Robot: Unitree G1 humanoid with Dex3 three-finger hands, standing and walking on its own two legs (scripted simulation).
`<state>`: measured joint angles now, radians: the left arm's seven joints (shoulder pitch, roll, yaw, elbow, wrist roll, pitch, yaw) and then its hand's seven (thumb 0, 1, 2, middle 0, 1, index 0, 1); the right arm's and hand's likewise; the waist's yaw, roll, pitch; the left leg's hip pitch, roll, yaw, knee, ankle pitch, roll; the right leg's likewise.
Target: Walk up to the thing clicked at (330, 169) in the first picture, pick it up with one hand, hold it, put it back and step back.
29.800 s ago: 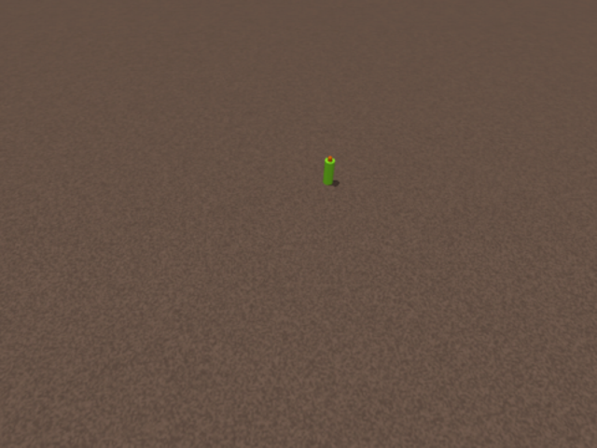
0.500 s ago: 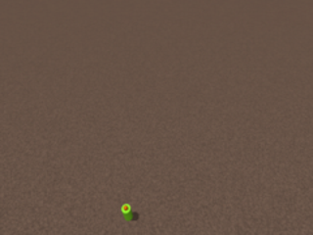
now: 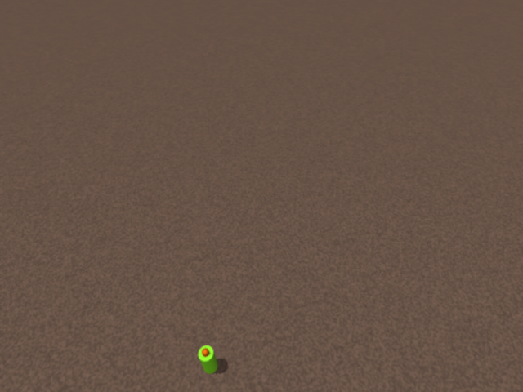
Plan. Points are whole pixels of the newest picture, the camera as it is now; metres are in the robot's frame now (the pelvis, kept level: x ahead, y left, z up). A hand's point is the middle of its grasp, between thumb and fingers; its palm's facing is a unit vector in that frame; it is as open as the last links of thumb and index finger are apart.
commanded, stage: stand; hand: left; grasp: from the side
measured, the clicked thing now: (207, 358) +0.41 +0.20 -0.70
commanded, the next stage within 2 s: step back in 0.32 s
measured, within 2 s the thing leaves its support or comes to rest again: neither
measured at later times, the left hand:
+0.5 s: hand out of the picture +0.07 +0.27 -0.16, palm faces -0.04 -0.93 -0.38, open 7.3 cm
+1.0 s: hand out of the picture +0.03 +0.32 -0.18, palm faces -0.12 -0.92 -0.38, open 7.3 cm
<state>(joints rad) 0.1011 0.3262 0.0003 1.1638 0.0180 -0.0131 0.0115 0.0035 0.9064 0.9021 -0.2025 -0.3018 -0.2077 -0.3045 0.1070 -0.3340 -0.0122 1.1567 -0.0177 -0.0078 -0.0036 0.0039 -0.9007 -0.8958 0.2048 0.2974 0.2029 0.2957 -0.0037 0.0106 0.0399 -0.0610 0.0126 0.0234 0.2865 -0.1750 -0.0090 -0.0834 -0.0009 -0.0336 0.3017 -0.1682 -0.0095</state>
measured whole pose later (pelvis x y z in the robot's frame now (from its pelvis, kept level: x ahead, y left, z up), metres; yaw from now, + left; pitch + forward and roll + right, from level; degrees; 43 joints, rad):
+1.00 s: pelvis -0.10 +0.07 -0.02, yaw -4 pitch -2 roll +0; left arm 0.10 0.38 0.06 0.87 0.03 0.06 0.02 0.00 0.91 0.90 -0.20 -0.30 -0.21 -0.30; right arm 0.13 -0.34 -0.05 0.89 -0.02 0.02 -0.02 0.00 -0.90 -0.90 0.21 0.30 0.21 0.30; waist -0.02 -0.03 0.20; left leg -0.28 -0.04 0.06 0.62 -0.31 0.07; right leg -0.31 0.05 0.10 0.77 -0.44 0.00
